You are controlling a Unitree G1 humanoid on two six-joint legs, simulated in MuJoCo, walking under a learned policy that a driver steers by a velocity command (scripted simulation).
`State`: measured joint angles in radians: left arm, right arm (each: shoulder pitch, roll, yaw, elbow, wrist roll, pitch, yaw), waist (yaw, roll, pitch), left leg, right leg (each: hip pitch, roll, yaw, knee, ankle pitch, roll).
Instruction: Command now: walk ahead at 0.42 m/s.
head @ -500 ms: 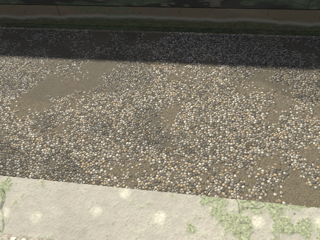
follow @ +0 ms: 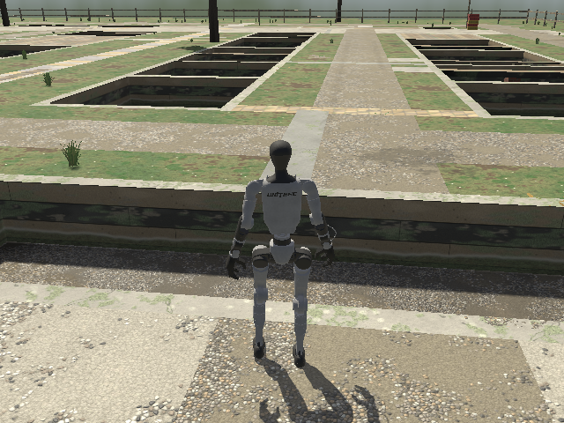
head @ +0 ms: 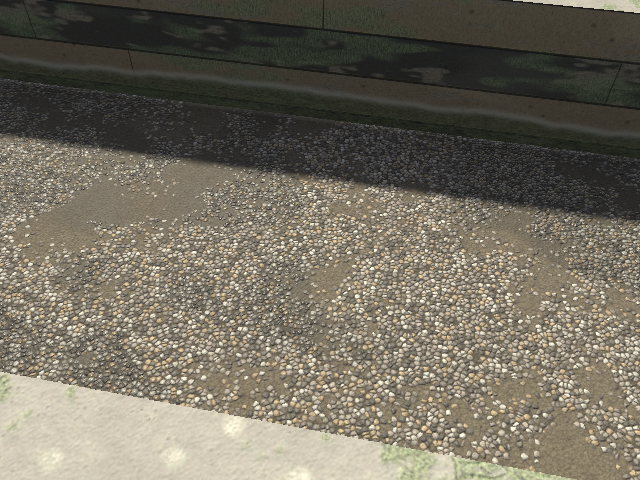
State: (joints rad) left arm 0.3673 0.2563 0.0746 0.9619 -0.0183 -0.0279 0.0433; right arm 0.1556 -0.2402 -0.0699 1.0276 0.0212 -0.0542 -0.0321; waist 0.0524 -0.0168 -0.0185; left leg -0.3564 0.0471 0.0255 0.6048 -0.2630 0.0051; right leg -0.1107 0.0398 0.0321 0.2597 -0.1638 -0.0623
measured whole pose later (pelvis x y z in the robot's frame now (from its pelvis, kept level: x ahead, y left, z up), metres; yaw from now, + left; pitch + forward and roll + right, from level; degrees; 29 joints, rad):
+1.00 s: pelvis +0.11 +0.03 -0.01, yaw +1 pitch -1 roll +0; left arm 0.23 0.15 0.05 1.11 -0.01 0.04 0.07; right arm 0.40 -0.12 -0.04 1.15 0.00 0.01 -0.05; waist 0.01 0.00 0.05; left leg -0.06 -0.01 0.03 0.44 -0.35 0.02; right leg -0.28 0.00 0.00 0.46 -0.15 0.00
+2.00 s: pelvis +0.35 +0.02 -0.02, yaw +0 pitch +0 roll +1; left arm 0.13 0.23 0.02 0.74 0.03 0.07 0.01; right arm 0.34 -0.21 -0.02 0.84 0.00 -0.04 -0.01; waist -0.02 -0.01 0.01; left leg -0.27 -0.04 0.09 0.50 -0.23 0.07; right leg -0.46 0.01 0.04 0.82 -0.30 0.00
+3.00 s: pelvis +0.43 +0.02 -0.03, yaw -1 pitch -2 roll +0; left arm 0.10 0.19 -0.04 0.61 0.03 0.08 0.01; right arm 0.08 -0.18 0.05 0.61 -0.03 0.06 0.01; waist -0.03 -0.01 0.03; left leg -0.24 -0.07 0.00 0.64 -0.38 0.06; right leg -0.19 0.03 0.02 0.64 -0.41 -0.02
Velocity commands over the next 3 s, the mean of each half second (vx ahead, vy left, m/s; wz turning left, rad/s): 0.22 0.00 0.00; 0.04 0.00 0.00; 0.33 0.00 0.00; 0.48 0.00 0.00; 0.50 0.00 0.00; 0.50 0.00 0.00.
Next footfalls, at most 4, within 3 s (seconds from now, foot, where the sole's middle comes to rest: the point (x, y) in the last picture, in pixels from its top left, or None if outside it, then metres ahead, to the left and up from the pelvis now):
0.08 left None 0.07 0.13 -0.79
0.44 right None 0.21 -0.09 -0.79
1.70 left None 0.41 0.10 -0.79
2.08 right None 0.42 -0.09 -0.79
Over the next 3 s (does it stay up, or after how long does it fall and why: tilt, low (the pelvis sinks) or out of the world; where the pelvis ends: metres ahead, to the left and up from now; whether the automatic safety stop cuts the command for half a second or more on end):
stays up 0.43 0.02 -0.03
